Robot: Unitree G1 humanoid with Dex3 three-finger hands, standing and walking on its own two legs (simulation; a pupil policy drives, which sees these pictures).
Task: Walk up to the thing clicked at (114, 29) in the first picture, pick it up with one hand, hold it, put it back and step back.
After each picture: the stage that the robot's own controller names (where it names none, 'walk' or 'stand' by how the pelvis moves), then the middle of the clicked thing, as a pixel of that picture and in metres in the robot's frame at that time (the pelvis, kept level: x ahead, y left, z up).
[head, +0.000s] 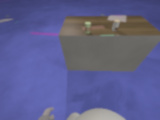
stand; (115, 25) +1.07 -0.24 +0.03
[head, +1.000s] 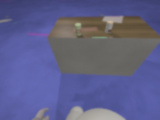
rise first; (109, 27) +0.97 -0.09 +0.06
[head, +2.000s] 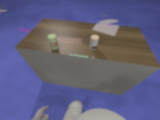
walk; (93, 42) +0.63 +0.07 +0.05
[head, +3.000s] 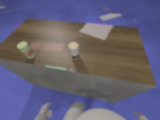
stand; (74, 51) +0.46 +0.18 +0.06
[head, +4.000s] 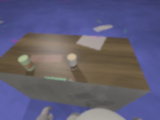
stand; (72, 62) +0.43 +0.18 +0.03
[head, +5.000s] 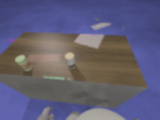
stand; (70, 60) +0.43 +0.19 +0.03
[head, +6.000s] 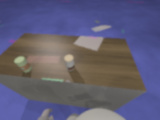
stand; (69, 62) +0.42 +0.19 +0.03
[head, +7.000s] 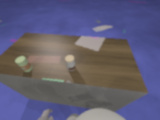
stand; (70, 63) +0.42 +0.19 +0.03
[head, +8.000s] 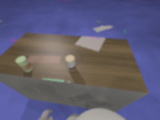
stand; (70, 63) +0.42 +0.19 +0.03
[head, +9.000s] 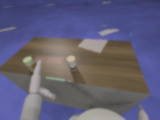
rise first; (71, 63) +0.42 +0.21 +0.03
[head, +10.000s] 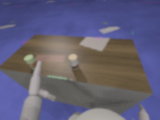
go down; (73, 62) +0.43 +0.20 +0.03
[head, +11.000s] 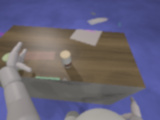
go down; (66, 59) +0.42 +0.18 +0.04
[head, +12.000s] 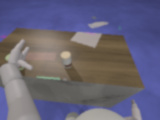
go down; (66, 60) +0.43 +0.19 +0.05
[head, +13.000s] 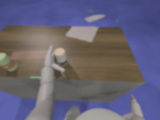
close in; (61, 57) +0.42 +0.21 +0.07
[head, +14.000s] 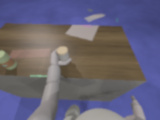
close; (63, 56) +0.43 +0.19 +0.08
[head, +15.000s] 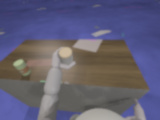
lift; (67, 58) +0.33 +0.16 +0.21
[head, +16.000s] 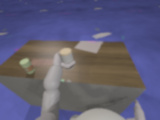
lift; (67, 59) +0.34 +0.17 +0.19
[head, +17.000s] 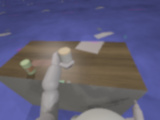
hold; (66, 58) +0.33 +0.18 +0.20
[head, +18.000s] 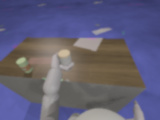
hold; (65, 60) +0.33 +0.18 +0.17
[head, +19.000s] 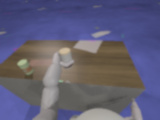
crouch; (66, 58) +0.36 +0.18 +0.18
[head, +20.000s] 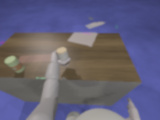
lower; (63, 57) +0.42 +0.20 +0.10
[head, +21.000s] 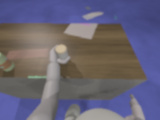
lower; (62, 54) +0.43 +0.19 +0.09
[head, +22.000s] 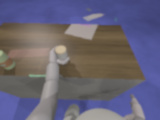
lower; (62, 55) +0.43 +0.20 +0.08
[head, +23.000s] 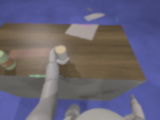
lower; (62, 55) +0.43 +0.20 +0.08
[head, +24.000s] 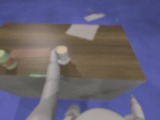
loosen; (63, 55) +0.43 +0.19 +0.08
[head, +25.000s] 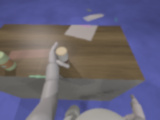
withdraw; (63, 56) +0.42 +0.19 +0.08
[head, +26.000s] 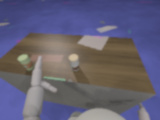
sink last; (74, 62) +0.41 +0.18 +0.06
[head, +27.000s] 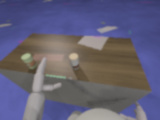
stand; (74, 61) +0.43 +0.18 +0.04
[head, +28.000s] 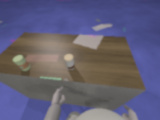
stand; (69, 62) +0.42 +0.20 +0.04
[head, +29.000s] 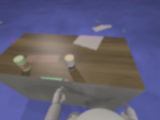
stand; (70, 62) +0.42 +0.19 +0.04
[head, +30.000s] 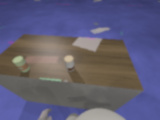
walk; (69, 63) +0.42 +0.19 +0.03
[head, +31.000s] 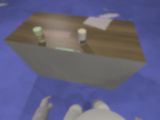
walk; (81, 37) +0.65 +0.11 +0.05
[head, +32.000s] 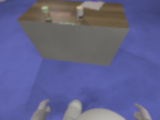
walk; (79, 13) +1.00 +0.22 +0.06
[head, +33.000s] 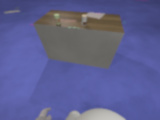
stand; (84, 20) +1.16 +0.18 +0.04
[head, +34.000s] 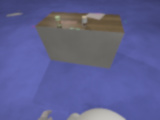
stand; (84, 21) +1.17 +0.17 +0.03
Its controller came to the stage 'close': yes
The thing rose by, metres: 0.22
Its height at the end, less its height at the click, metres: +0.00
